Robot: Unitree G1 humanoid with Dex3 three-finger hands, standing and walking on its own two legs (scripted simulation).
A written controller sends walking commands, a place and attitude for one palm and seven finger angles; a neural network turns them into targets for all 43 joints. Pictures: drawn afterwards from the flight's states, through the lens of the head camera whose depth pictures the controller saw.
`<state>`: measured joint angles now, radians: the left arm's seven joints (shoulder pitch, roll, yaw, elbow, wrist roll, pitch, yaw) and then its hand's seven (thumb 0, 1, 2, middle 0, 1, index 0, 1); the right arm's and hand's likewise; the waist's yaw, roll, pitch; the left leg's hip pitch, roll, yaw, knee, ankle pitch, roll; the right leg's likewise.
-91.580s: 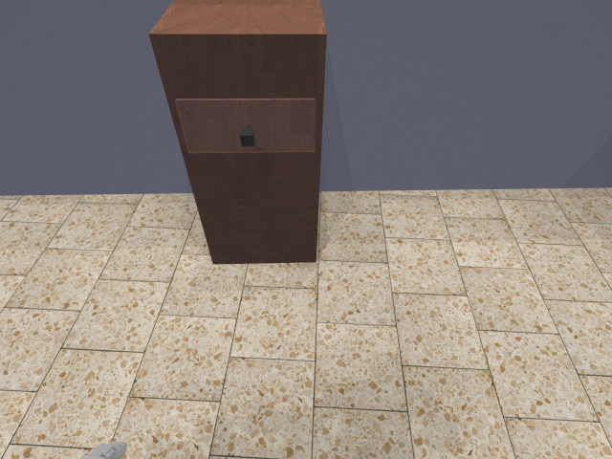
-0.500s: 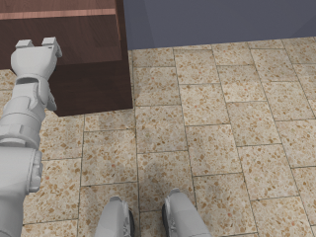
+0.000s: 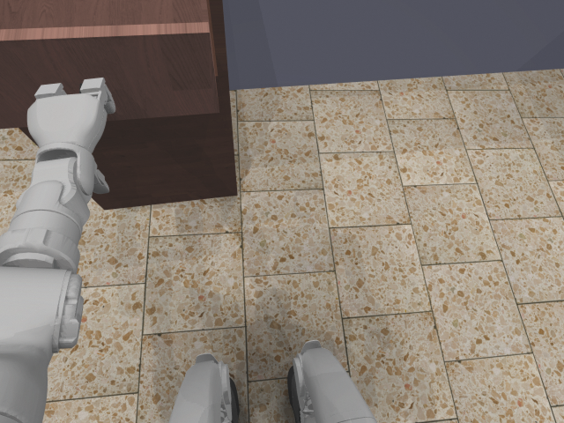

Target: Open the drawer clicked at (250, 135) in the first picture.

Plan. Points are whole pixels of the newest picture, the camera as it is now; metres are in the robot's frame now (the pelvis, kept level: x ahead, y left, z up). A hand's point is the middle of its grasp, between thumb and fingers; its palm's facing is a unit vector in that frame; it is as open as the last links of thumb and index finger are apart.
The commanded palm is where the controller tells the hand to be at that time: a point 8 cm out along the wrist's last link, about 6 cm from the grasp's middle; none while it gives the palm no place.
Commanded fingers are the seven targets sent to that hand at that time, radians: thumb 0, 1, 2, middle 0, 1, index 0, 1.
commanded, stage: close the thumb around the handle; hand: left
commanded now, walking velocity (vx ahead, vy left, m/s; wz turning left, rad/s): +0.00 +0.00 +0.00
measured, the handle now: (84, 106) +0.58 +0.24 -0.01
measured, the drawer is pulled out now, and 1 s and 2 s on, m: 0.09 0.14 0.25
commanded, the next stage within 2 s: pull the drawer open in 0.48 s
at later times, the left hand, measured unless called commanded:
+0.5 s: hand (90, 145) +0.52 +0.23 -0.02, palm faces -0.08 -0.02 -1.00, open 7.0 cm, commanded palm +0.51 +0.22 +0.02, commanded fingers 0.00 0.90 0.90 -0.40 -1.35 -0.40 -1.35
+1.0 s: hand (88, 172) +0.48 +0.23 -0.02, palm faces -0.07 -0.03 -1.00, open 7.0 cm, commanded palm +0.45 +0.22 +0.02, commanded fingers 0.00 0.90 0.90 -0.40 -1.35 -0.40 -1.35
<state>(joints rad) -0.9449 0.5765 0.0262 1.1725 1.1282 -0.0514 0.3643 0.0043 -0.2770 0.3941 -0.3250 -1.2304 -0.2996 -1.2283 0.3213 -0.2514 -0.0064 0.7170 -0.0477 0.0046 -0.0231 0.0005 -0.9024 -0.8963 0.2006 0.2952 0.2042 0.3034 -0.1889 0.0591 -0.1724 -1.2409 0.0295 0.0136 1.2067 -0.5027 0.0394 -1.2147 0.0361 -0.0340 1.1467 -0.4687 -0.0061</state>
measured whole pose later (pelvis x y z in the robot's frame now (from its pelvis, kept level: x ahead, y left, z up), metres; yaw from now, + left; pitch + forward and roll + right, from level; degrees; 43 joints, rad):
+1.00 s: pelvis +0.03 +0.00 +0.02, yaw +0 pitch +28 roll -2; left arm -0.68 0.44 0.01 1.00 1.12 -0.04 0.49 0.01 0.57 0.73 -0.32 -1.36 -0.29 -1.33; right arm 0.30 -0.23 -0.05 0.76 -0.05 0.04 0.00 0.00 -0.90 -0.90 0.20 0.30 0.20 0.30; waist -0.10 0.05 -0.19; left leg -1.09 0.03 0.03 1.12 -0.52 0.04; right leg -1.07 0.04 -0.01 1.07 -0.48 -0.01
